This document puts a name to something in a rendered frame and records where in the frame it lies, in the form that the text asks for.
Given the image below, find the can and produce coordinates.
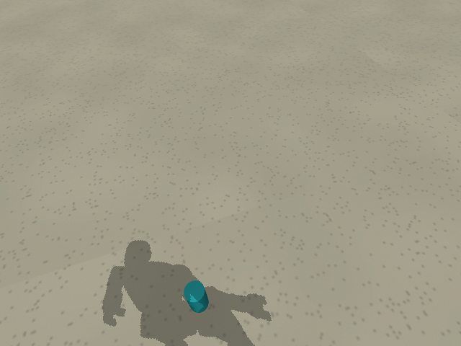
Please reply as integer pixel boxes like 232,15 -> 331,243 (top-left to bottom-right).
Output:
184,280 -> 209,313

